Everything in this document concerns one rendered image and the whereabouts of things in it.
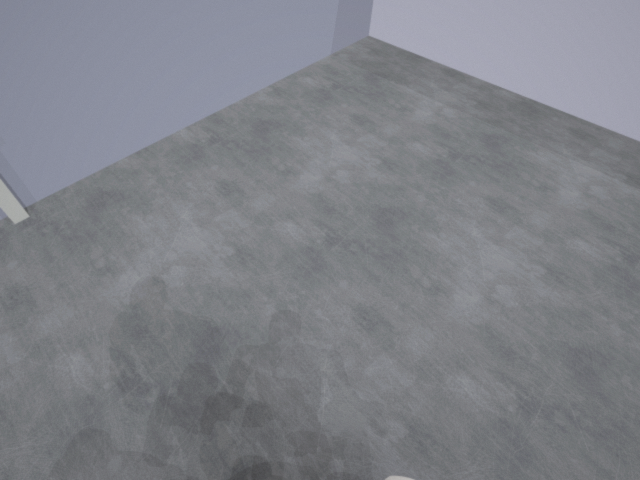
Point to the panel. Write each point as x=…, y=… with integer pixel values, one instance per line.
x=10, y=205

